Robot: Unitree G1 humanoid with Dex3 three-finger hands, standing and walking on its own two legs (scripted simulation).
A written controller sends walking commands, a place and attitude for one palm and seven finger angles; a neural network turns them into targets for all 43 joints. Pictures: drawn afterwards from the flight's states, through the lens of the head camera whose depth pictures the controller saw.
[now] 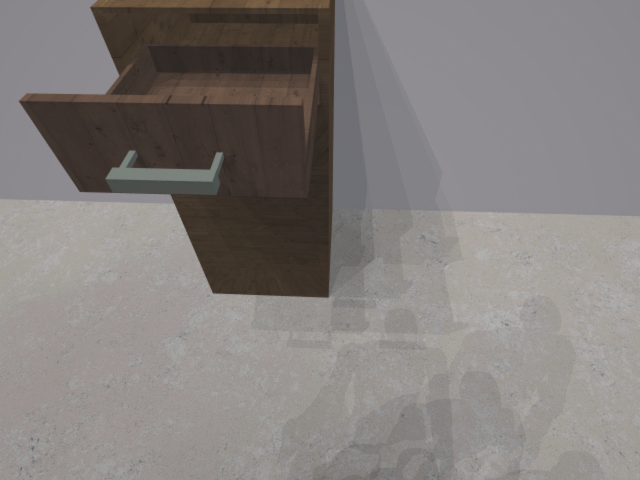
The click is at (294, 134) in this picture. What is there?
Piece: drawer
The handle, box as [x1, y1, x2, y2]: [105, 150, 223, 194]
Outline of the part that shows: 105,179 112,191 115,192 216,194 219,185 217,175 223,159 222,152 216,152 211,168 209,170 132,168 131,166 137,154 135,151 129,150 118,168 112,167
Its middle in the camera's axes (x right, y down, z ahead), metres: -0.22 -0.10 +0.56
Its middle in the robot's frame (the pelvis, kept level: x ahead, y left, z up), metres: +0.50 +0.25 +0.11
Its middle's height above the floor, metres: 0.89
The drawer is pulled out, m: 0.30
